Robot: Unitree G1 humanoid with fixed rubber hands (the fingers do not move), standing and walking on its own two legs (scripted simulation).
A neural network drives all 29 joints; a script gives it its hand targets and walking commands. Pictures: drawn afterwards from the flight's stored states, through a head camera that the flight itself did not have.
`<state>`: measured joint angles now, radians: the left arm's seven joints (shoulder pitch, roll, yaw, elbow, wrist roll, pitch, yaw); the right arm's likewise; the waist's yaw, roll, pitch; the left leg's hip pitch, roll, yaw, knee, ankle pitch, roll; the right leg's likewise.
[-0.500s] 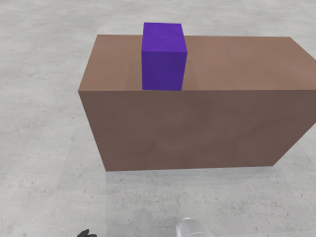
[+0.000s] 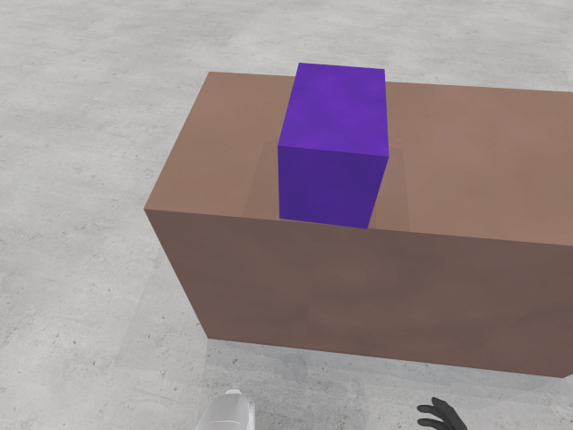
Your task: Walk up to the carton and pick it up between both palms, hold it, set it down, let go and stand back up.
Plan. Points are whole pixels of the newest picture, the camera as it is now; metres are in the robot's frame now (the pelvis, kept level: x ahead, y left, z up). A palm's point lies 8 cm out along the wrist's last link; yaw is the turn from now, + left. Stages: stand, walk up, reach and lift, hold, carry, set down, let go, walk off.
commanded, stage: walk up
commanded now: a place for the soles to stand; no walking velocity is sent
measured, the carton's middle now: (332, 143) +0.59 -0.07 +0.04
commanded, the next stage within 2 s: none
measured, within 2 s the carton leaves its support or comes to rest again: neither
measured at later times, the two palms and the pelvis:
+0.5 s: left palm (176, 362) +0.24 +0.20 -0.13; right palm (447, 384) +0.20 -0.23 -0.12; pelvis +0.12 -0.01 -0.01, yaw -3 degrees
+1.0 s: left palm (178, 369) +0.22 +0.19 -0.12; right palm (443, 388) +0.20 -0.22 -0.12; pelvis +0.11 -0.01 -0.01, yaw -2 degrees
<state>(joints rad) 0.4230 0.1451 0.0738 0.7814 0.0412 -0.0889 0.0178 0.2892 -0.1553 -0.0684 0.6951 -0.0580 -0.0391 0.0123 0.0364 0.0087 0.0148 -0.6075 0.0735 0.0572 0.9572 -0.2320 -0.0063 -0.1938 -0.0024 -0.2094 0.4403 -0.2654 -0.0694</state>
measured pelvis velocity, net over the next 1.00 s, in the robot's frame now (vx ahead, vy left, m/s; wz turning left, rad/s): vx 0.11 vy -0.01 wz -0.04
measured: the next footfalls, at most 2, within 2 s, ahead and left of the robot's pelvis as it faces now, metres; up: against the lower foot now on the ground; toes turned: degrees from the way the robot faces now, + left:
left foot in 0.14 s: +0.16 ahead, +0.10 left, +0.00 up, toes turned +1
right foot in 0.50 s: +0.21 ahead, -0.13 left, +0.00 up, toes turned -7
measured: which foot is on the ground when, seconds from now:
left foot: up 0.00-0.12, down 0.14-1.00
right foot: down 0.00-0.16, up 0.18-0.48, down 0.50-1.00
